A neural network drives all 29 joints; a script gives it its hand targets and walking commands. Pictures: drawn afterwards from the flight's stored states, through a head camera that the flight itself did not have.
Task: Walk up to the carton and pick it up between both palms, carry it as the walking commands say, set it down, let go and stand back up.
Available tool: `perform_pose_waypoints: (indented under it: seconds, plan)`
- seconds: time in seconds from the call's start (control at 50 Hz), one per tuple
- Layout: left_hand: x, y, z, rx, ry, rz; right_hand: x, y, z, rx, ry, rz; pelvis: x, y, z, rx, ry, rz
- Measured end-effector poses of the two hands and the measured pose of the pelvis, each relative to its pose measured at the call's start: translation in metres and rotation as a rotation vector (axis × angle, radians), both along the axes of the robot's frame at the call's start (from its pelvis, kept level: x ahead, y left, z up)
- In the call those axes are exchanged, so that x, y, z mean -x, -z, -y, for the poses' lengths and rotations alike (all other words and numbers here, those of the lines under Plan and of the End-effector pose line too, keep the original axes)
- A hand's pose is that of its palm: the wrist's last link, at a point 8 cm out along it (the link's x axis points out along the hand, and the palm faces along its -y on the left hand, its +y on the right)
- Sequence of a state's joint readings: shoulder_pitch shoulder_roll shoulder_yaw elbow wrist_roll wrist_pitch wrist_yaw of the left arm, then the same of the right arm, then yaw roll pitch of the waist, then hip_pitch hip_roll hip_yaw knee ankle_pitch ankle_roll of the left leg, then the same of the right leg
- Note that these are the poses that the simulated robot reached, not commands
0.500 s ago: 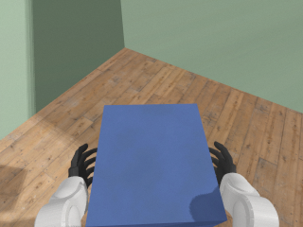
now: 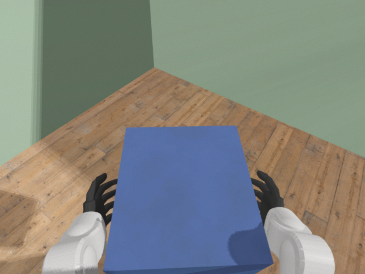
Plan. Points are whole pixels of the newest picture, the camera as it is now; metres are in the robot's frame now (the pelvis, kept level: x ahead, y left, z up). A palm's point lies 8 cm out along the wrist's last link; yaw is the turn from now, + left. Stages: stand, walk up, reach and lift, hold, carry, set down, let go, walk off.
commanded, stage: carry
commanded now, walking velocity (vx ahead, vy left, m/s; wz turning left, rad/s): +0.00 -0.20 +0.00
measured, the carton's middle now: (183, 208) +0.26 +0.01 +0.02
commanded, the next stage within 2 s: none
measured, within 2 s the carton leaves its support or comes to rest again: neither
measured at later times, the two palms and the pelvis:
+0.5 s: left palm (173, 232) +0.19 +0.03 +0.08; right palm (353, 220) +0.21 -0.29 +0.09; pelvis -0.02 -0.15 +0.00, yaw +2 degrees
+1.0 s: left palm (262, 239) +0.17 -0.11 +0.10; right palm out of the picture +0.17 -0.43 +0.09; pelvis -0.05 -0.27 +0.01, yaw +2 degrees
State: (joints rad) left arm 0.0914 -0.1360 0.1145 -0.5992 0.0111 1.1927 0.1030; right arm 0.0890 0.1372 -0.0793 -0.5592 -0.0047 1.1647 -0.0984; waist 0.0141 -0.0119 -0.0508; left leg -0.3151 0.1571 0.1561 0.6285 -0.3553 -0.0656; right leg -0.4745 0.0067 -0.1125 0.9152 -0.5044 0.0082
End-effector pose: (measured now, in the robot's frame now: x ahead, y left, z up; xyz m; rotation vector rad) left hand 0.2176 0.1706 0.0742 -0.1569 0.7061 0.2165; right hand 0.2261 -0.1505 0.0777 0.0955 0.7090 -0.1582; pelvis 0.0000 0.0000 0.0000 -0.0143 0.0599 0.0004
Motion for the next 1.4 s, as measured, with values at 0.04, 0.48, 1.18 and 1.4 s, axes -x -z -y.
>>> perform_pose_waypoints:
  seconds: [0.04, 0.48, 1.18, 1.4]
  plan:
    - [-0.001, -0.004, 0.015, -0.006, 0.009, 0.002, 0.002, -0.001, 0.015, -0.007, 0.009, 0.002, 0.000, -0.002, 0.013, 0.006, 0.001, 0.001]
    - [0.025, -0.006, 0.138, 0.003, -0.014, 0.047, 0.018, -0.012, 0.137, 0.014, -0.021, 0.047, 0.024, 0.002, 0.141, -0.009, -0.038, 0.006]
    - [0.069, -0.028, 0.270, -0.033, -0.033, 0.031, 0.055, -0.024, 0.270, -0.017, -0.038, 0.032, 0.060, -0.012, 0.276, -0.020, -0.042, 0.025]
    - [0.064, -0.026, 0.274, -0.023, 0.005, 0.021, 0.062, -0.020, 0.274, -0.013, -0.005, 0.021, 0.062, -0.011, 0.272, -0.015, -0.041, 0.028]
